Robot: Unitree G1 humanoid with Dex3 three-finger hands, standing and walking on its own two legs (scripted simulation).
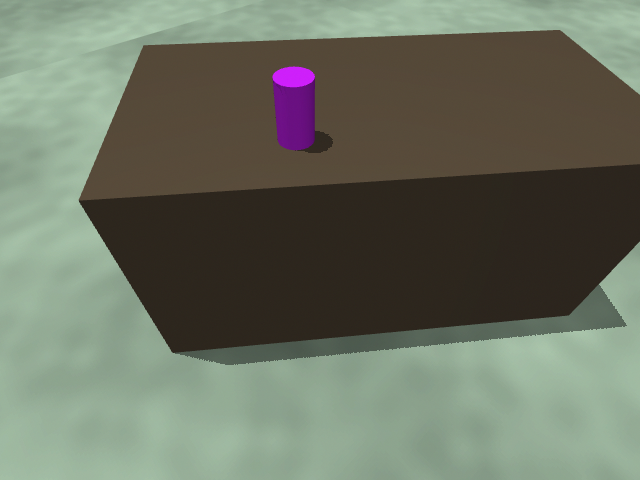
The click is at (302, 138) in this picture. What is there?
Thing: squat round
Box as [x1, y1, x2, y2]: [272, 67, 314, 149]
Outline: 285,67 277,70 272,76 278,142 282,146 289,149 301,149 309,146 314,140 314,75 310,70 302,67
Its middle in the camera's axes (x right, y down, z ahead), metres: -0.05 -0.28 +0.88
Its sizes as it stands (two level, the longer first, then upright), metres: 0.088 0.088 0.153
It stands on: a support 0.70 m high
